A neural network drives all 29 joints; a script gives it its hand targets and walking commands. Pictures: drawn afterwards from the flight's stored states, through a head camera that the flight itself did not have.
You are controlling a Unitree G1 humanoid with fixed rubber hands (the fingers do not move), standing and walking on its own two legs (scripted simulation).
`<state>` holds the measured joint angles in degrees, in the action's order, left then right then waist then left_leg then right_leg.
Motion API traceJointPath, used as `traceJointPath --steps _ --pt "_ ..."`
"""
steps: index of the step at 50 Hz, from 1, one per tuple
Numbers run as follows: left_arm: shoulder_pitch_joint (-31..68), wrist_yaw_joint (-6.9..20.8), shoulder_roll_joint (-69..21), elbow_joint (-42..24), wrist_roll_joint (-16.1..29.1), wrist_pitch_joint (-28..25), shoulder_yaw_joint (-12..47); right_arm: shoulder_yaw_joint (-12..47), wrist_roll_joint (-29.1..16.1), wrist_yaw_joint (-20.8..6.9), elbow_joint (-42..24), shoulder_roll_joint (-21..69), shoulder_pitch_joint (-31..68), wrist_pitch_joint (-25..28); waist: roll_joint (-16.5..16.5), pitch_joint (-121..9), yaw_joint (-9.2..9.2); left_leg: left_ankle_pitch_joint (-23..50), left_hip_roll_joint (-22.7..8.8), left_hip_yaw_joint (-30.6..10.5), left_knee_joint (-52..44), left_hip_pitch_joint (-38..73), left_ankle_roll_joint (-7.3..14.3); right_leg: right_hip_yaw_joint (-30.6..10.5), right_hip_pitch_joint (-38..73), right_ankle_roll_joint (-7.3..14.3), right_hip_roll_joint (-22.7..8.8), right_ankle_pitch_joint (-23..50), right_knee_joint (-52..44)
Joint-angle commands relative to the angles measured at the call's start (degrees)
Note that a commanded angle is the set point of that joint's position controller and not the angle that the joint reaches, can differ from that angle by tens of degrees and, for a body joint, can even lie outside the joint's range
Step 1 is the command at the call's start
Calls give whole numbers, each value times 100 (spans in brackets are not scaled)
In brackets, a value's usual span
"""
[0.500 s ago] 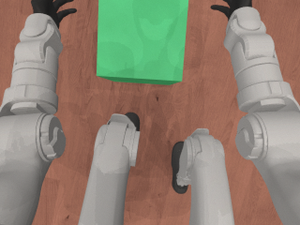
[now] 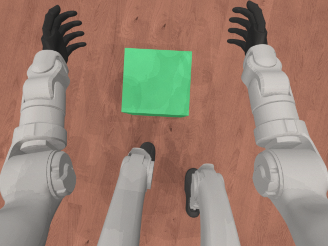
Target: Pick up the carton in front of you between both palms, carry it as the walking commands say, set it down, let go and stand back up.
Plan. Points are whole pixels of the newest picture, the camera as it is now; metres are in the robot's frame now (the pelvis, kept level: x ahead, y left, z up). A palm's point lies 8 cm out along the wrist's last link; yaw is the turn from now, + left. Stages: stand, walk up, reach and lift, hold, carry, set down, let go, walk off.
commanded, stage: set down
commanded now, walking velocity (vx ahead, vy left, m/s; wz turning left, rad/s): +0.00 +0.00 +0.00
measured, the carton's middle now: (157, 88) +0.49 +0.10 -0.44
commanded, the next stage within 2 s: let go in 0.16 s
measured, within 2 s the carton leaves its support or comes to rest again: neither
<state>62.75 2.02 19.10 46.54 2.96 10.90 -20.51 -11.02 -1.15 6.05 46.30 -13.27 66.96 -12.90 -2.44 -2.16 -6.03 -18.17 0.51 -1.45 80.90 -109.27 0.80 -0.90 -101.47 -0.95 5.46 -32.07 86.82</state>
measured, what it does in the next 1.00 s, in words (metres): rises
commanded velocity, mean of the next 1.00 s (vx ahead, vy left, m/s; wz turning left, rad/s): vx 0.00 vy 0.00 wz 0.00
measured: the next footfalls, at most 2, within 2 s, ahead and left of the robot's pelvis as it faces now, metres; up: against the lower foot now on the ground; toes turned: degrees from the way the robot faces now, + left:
none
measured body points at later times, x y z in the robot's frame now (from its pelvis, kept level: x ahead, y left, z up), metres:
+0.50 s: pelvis +0.04 +0.02 +0.13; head +0.30 +0.05 +0.50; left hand +0.41 +0.30 +0.01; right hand +0.47 -0.12 +0.01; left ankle +0.13 +0.11 -0.53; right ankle +0.05 -0.12 -0.53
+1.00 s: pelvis +0.09 +0.01 +0.20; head +0.18 +0.01 +0.64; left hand +0.26 +0.25 +0.12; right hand +0.32 -0.20 +0.11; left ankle +0.13 +0.11 -0.53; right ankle +0.05 -0.12 -0.53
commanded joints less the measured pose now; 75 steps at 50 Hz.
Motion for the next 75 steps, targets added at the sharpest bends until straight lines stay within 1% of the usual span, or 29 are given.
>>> traceJointPath --steps 1,5,7,11,14,16,19,22,24,29,32,36,39,43,45,48,51,56,59,64,70,71,72,75 --pt "1057 39 746 -573 -71 -182 -117 -83 51 -38 -564 -478 1208 175 80 -5982 -245 2478 117 147 -583 6148 -181 271 1021 -205 104 1067 -1545" --pt "927 79 694 -539 -169 -286 -189 -98 91 -94 -538 -431 1066 261 62 -5845 -251 2578 100 120 -1065 6463 -153 201 1429 -218 56 1249 -2058" --pt "870 96 622 -422 -224 -341 -220 -125 133 -133 -433 -382 1009 304 47 -5595 -248 2503 80 95 -1291 6498 -143 164 1501 -227 21 1241 -2281" --pt "533 175 547 -380 -428 -425 -255 -255 352 -143 -426 -251 618 361 22 -5598 -168 2566 68 74 -1718 6880 -118 127 1989 -251 -12 1429 -2738" --pt "-78 289 523 -545 -619 -439 -199 -315 553 -71 -643 -53 -57 357 46 -5832 -123 2904 76 79 -2013 7465 -80 119 2530 -259 -3 1794 -3077" --pt "-584 368 501 -769 -745 -435 -101 -325 669 -3 -915 101 -604 348 78 -5865 -98 3080 80 71 -2224 7880 -53 126 2877 -258 3 1982 -3314" --pt "-1398 454 484 -1210 -846 -460 115 -249 714 52 -1412 241 -1447 399 207 -5660 -90 3256 60 -2 -2543 8583 -20 150 3184 -239 -8 2077 -3655" --pt "-2015 495 439 -1608 -786 -539 339 -137 653 31 -1830 279 -2061 521 365 -5172 -77 3288 -6 -124 -2867 9166 -2 121 3302 -202 -31 1959 -4016" --pt "-2441 503 345 -1754 -688 -602 505 -69 588 -30 -1966 281 -2475 627 444 -4805 -44 3276 -58 -229 -3067 9476 -8 99 3358 -172 -58 1837 -4219" --pt "-3732 465 61 -1871 -444 -777 858 16 532 -257 -1881 233 -3624 886 490 -4090 60 3322 -151 -477 -3496 10097 -40 61 3637 -99 -123 1629 -4598" --pt "-4461 405 -48 -1992 -332 -881 1055 59 508 -367 -1772 178 -4364 1021 511 -3688 140 3309 -183 -549 -3736 10409 -60 21 3968 -44 -158 1602 -4824" --pt "-5356 310 -130 -2238 -249 -1003 1260 143 470 -476 -1760 97 -5265 1189 539 -3113 224 3348 -184 -529 -4086 10796 -105 -6 4624 25 -201 1671 -5176" --pt "-5958 244 -183 -2428 -227 -1090 1373 229 442 -551 -1857 48 -5809 1312 525 -2663 273 3343 -154 -475 -4361 10959 -142 -19 5327 55 -228 1778 -5474" --pt "-6772 173 -232 -2675 -208 -1180 1495 365 404 -648 -2057 -55 -6475 1432 455 -2014 317 3136 -78 -328 -4790 11092 -177 -47 6389 73 -281 1985 -5908" --pt "-7062 153 -234 -2773 -198 -1190 1537 423 384 -697 -2172 -112 -6760 1453 365 -1642 346 2906 -31 -246 -5023 11120 -182 -69 6857 77 -319 2045 -6124" --pt "-7263 151 -197 -2858 -200 -1141 1608 525 331 -764 -2298 -141 -7106 1424 112 -995 413 2337 51 -113 -5338 11142 -181 -133 7380 103 -425 2051 -6464" --pt "-7384 161 -175 -2876 -215 -1029 1666 600 266 -813 -2374 -172 -7418 1349 -74 -416 504 2040 117 -16 -5462 11417 -169 -190 7450 141 -552 1930 -6772" --pt "-7404 184 -60 -2870 -272 -766 1649 701 150 -913 -2539 -220 -7590 1119 -97 266 535 1805 195 77 -5508 11837 -156 -272 7426 180 -716 1785 -7098" --pt "-7430 189 -16 -2838 -327 -609 1611 739 120 -953 -2608 -239 -7610 980 -39 496 518 1794 225 93 -5489 12001 -160 -308 7459 185 -768 1848 -7165" --pt "-7485 179 -29 -2792 -387 -449 1593 755 114 -974 -2647 -284 -7592 819 78 552 481 2006 247 95 -5444 12060 -179 -311 7682 150 -741 2262 -7080" --pt "-7505 173 -68 -2828 -379 -426 1611 702 177 -950 -2643 -328 -7683 740 58 355 546 2396 232 69 -5436 12064 -158 -284 8020 74 -624 2907 -6888" --pt "-7398 34 131 -3024 -516 -144 1524 699 62 -823 -2292 -311 -8045 879 202 1 583 2265 315 80 -5270 11609 -133 -289 8510 -6 -562 3513 -6570" --pt "-7468 -21 69 -2931 -478 -86 1590 755 55 -778 -2390 -345 -7986 911 21 -10 575 2213 318 76 -5259 11413 -112 -287 8638 -51 -550 3771 -6460" --pt "-7486 -89 -10 -2937 -417 -33 1650 780 36 -720 -2497 -400 -7840 934 -60 2 538 2231 316 54 -5255 11170 -93 -298 8672 -56 -543 3837 -6395"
